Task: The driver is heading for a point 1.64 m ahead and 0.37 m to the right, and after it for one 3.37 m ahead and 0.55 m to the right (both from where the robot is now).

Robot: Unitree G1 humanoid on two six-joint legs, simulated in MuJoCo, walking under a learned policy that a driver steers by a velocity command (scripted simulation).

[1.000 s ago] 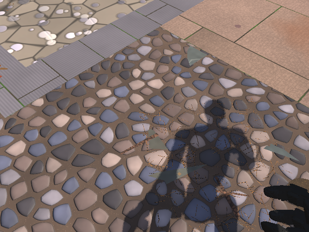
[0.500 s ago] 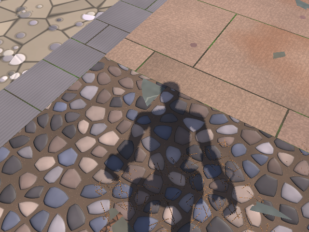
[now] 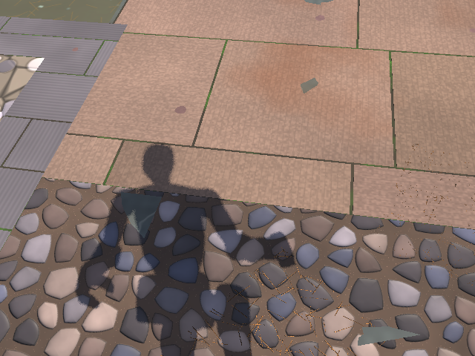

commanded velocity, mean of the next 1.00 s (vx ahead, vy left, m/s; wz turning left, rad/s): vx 0.01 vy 0.00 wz -0.61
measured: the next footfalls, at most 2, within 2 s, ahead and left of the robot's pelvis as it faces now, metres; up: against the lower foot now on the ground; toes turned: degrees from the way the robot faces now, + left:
left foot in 0.12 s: +0.12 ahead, +0.14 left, +0.00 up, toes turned -18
right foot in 0.64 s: +0.01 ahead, -0.04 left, +0.00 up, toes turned -31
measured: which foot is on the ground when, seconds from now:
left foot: up 0.00-0.10, down 0.12-0.64, up 0.66-1.00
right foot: down 0.00-0.14, up 0.16-0.62, down 0.64-1.00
